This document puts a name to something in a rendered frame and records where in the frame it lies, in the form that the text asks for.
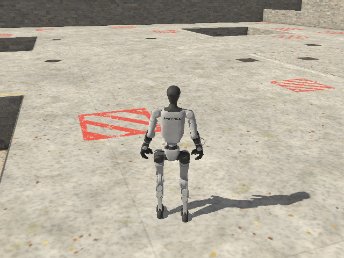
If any robot right upper arm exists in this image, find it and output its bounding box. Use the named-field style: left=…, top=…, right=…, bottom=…
left=184, top=109, right=198, bottom=139

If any right robot forearm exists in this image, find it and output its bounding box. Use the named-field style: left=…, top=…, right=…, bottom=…
left=193, top=131, right=203, bottom=151

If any robot left upper arm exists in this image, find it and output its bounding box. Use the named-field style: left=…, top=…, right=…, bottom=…
left=147, top=109, right=162, bottom=138

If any robot left thigh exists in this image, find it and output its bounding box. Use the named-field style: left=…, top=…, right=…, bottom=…
left=154, top=149, right=164, bottom=184

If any robot right hand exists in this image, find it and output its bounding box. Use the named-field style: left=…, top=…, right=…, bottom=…
left=191, top=149, right=203, bottom=160

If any left robot forearm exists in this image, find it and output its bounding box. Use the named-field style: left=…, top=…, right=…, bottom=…
left=142, top=130, right=152, bottom=150

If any humanoid robot head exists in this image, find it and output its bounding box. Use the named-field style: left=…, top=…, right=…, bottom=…
left=164, top=85, right=182, bottom=112

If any robot left hand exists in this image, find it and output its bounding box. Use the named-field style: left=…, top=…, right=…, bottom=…
left=140, top=148, right=153, bottom=159

